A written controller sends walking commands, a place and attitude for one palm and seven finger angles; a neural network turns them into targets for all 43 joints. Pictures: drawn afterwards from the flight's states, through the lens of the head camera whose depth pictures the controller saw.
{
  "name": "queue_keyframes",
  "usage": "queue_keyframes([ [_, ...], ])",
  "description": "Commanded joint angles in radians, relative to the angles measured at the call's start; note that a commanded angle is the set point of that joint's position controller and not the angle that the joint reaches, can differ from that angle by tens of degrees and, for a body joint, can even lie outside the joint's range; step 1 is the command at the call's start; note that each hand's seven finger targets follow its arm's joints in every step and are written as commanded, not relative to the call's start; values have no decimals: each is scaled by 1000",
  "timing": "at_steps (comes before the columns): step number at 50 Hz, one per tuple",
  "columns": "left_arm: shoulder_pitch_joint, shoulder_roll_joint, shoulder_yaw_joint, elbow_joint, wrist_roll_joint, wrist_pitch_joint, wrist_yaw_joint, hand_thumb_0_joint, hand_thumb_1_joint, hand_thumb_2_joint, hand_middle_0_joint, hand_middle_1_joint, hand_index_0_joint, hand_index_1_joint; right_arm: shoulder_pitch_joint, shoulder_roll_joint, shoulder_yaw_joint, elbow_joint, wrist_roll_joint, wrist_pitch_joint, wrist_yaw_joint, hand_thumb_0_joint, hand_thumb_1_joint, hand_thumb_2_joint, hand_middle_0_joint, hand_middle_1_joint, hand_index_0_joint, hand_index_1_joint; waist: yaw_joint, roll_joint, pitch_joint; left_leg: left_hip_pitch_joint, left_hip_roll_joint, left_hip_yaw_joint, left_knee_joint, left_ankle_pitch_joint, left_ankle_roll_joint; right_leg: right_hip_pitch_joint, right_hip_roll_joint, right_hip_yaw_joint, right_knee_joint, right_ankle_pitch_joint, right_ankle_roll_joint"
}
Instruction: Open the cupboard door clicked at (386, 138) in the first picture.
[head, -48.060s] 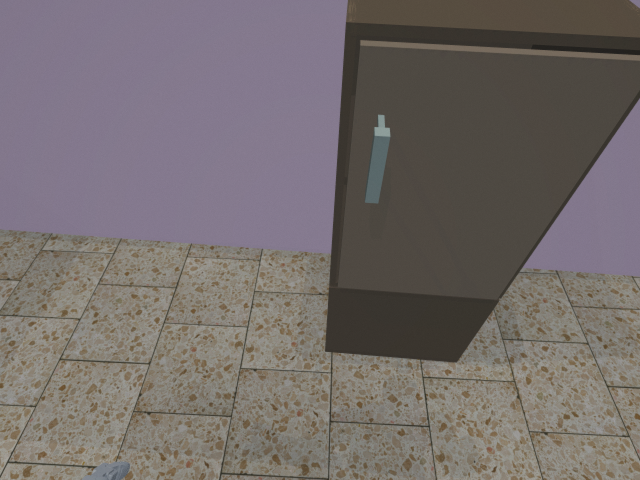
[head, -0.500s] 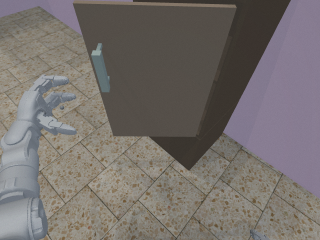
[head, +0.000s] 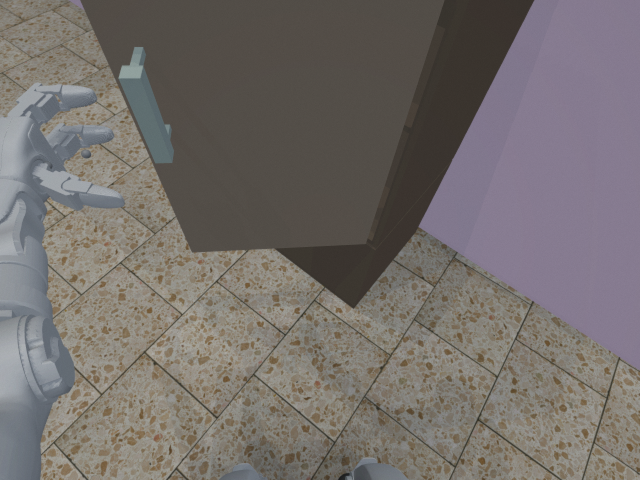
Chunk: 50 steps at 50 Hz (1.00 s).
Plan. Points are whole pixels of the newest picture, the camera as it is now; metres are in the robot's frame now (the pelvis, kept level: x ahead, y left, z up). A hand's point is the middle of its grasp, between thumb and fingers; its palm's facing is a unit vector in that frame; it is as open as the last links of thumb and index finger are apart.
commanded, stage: move the hooked fingers beside the handle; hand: left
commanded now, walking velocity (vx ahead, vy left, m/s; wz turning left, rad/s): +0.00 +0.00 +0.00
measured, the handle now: (152, 108) +0.56 +0.19 +0.11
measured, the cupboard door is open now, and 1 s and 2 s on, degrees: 44 44 44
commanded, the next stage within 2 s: slide the fingers in behind the handle in 1.24 s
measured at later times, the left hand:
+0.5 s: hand (95, 133) +0.51 +0.25 +0.11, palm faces -0.01 -1.00 +0.01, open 14.0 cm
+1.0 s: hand (92, 140) +0.50 +0.25 +0.11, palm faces +0.02 -1.00 +0.00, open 14.0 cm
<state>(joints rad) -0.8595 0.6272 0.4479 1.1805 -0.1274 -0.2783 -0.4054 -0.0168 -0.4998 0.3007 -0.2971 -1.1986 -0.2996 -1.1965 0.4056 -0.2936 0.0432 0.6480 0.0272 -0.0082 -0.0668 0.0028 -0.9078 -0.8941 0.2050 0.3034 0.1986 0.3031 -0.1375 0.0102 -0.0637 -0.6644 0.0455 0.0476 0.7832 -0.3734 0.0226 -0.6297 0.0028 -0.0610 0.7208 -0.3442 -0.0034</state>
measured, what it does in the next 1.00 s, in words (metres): stands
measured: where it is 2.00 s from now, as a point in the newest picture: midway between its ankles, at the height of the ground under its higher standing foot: outside the picture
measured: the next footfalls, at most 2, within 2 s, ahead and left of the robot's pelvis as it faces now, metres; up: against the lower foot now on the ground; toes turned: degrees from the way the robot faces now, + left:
none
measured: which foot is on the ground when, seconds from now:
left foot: down 0.00-1.00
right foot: down 0.00-1.00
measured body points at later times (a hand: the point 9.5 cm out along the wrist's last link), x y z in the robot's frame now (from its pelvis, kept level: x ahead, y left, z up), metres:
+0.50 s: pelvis +0.01 +0.00 +0.00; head +0.12 +0.02 +0.43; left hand +0.51 +0.30 +0.11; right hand -0.01 -0.27 -0.11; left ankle +0.00 +0.10 -0.71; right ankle +0.00 -0.12 -0.71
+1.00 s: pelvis +0.00 +0.01 -0.01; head +0.11 +0.03 +0.43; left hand +0.50 +0.30 +0.11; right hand +0.02 -0.27 -0.11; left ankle +0.00 +0.10 -0.71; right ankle +0.00 -0.12 -0.71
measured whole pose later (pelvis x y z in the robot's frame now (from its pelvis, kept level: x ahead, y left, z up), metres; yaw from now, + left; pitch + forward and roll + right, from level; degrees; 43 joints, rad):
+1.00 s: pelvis +0.00 +0.01 -0.01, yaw +0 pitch +18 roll -3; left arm -0.96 0.66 0.46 1.24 -0.09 -0.30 -0.38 -0.02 -0.50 0.30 -0.30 -1.20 -0.30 -1.20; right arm 0.39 -0.29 0.05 0.60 0.01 0.06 -0.05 0.00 -0.91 -0.89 0.21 0.30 0.20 0.30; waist -0.17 0.01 -0.08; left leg -0.77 0.05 0.03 0.86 -0.40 0.03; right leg -0.72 0.01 -0.07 0.76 -0.36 0.00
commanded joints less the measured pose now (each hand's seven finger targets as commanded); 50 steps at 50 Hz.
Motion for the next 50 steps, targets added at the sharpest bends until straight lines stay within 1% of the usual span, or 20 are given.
queue_keyframes([
  [1, -469, 292, 32, -226, -20, -82, -1, 0, -500, 300, -300, -1200, -300, -1200, 134, -176, -71, -59, -5, -4, -8, 0, -900, -900, 200, 300, 200, 300, -4, 157, -440, 343, -17, -83, -50, 420, 5, 86, 37, 33, -49, 330, -13],
  [4, -453, 359, 84, -152, -30, -63, -13, 0, -500, 300, -300, -1200, -300, -1200, 155, -187, -70, -57, -3, 13, -9, 0, -900, -900, 200, 300, 200, 300, -5, 71, -433, 269, -21, -71, -46, 410, 16, 141, 40, 40, -50, 377, -7],
  [6, -486, 394, 86, -121, -13, -42, -15, 0, -500, 300, -300, -1200, -300, -1200, 160, -190, -66, -57, -2, 23, -13, 0, -900, -900, 200, 300, 200, 300, -17, 76, -394, 211, -25, -64, -46, 364, 21, 141, 34, 47, -53, 367, -3],
  [7, -516, 378, 60, -128, -4, -42, -15, 0, -500, 300, -300, -1200, -300, -1200, 163, -187, -63, -60, -3, 26, -13, 0, -900, -900, 200, 300, 200, 300, -24, 107, -389, 219, -26, -65, -44, 372, 21, 124, 36, 45, -48, 365, -7],
  [9, -528, 404, 60, -108, 20, -39, -7, 0, -500, 300, -300, -1200, -300, -1200, 172, -189, -62, -59, -5, 32, -13, 0, -900, -900, 200, 300, 200, 300, -32, 125, -374, 217, -23, -68, -37, 359, 21, 89, 36, 46, -52, 339, -4],
  [13, -588, 446, 89, -150, 17, -70, -6, 0, -500, 300, -300, -1200, -300, -1200, 198, -192, -63, -65, -13, 41, -12, 0, -900, -900, 200, 300, 200, 300, -40, 137, -477, 261, -17, -75, -17, 423, 17, 110, 43, 49, -35, 386, -4],
  [15, -576, 398, 65, -170, 11, -80, -18, 0, -500, 300, -300, -1200, -300, -1200, 204, -187, -68, -62, -17, 44, -5, 0, -900, -900, 200, 300, 200, 300, -35, 202, -524, 331, -15, -79, -8, 476, 10, 81, 46, 41, -30, 394, -8],
  [17, -488, 371, 68, -135, -7, -72, -36, 0, -500, 300, -300, -1200, -300, -1200, 212, -188, -68, -66, -18, 52, 1, 0, -900, -900, 200, 300, 200, 300, -21, 176, -527, 344, -10, -82, -3, 531, 8, 83, 53, 31, -24, 418, -13],
  [21, -416, 349, 55, -90, -10, -13, -48, 0, -500, 300, -300, -1200, -300, -1200, 201, -189, -71, -83, -11, 75, 5, 0, -900, -900, 200, 300, 200, 300, -16, 121, -424, 252, -14, -61, -19, 459, 19, 89, 49, 28, -41, 408, -5],
  [25, -432, 423, 122, -205, -8, -42, -16, 0, -500, 300, -300, -1200, -300, -1200, 199, -187, -76, -102, -16, 83, 7, 0, -900, -900, 200, 300, 200, 300, 6, 131, -470, 285, -12, -66, -18, 507, 16, 119, 51, 31, -30, 439, -8],
  [27, -475, 394, 106, -280, -20, -79, 0, 0, -500, 300, -300, -1200, -300, -1200, 189, -180, -75, -107, -17, 84, 10, 0, -900, -900, 200, 300, 200, 300, -2, 171, -489, 319, -12, -64, -12, 533, 14, 115, 56, 33, -24, 455, -13],
  [28, -476, 429, 140, -286, -17, -92, 7, 0, -500, 300, -300, -1200, -300, -1200, 192, -183, -79, -101, -19, 83, 12, 0, -900, -900, 200, 300, 200, 300, 4, 159, -507, 331, -10, -71, -8, 539, 13, 118, 58, 33, -23, 454, -11],
  [30, -488, 414, 127, -281, -20, -103, 6, 0, -500, 300, -300, -1200, -300, -1200, 184, -181, -78, -95, -15, 83, 11, 0, -900, -900, 200, 300, 200, 300, -8, 156, -492, 326, -10, -70, -9, 521, 13, 120, 57, 36, -27, 447, -8],
  [33, -474, 357, 79, -261, -16, -93, -13, 0, -500, 300, -300, -1200, -300, -1200, 169, -176, -76, -86, -12, 82, 11, 0, -900, -900, 200, 300, 200, 300, -8, 233, -491, 383, -7, -78, -2, 562, 4, 71, 55, 29, -28, 421, -12],
  [38, -443, 228, -28, -110, -25, -22, -36, 0, -500, 300, -300, -1200, -300, -1200, 162, -181, -70, -78, -6, 81, 3, 0, -900, -900, 200, 300, 200, 300, -45, 118, -340, 305, -5, -87, -23, 428, 10, -3, 53, 12, -49, 321, -9],
  [40, -494, 254, -18, -104, -29, -14, -31, 0, -500, 300, -300, -1200, -300, -1200, 166, -189, -66, -76, -8, 75, -1, 0, -900, -900, 200, 300, 200, 300, -56, 97, -333, 270, -8, -91, -27, 374, 13, -5, 50, 15, -48, 294, -10],
  [42, -531, 302, 22, -140, -30, -39, -15, 0, -500, 300, -300, -1200, -300, -1200, 169, -192, -65, -79, -12, 70, -6, 0, -900, -900, 200, 300, 200, 300, -50, 96, -371, 271, -10, -94, -19, 385, 13, 11, 48, 18, -34, 303, -14],
  [47, -633, 350, 43, -218, 2, -112, 30, 0, -500, 300, -300, -1200, -300, -1200, 172, -184, -63, -71, -20, 56, 0, 0, -900, -900, 200, 300, 200, 300, -46, 187, -473, 341, -6, -112, 11, 441, -1, -15, 49, 22, -4, 295, -16],
  [48, -640, 378, 64, -228, 9, -119, 36, 0, -500, 300, -300, -1200, -300, -1200, 173, -184, -65, -69, -22, 55, 3, 0, -900, -900, 200, 300, 200, 300, -37, 218, -521, 357, -6, -112, 15, 445, -5, -7, 50, 26, -2, 298, -13],
  [50, -601, 355, 46, -176, 16, -105, 37, 0, -500, 300, -300, -1200, -300, -1200, 170, -183, -60, -68, -18, 56, 5, 0, -900, -900, 200, 300, 200, 300, -38, 217, -491, 346, -4, -116, 12, 443, -9, -22, 50, 20, -3, 287, -14],
])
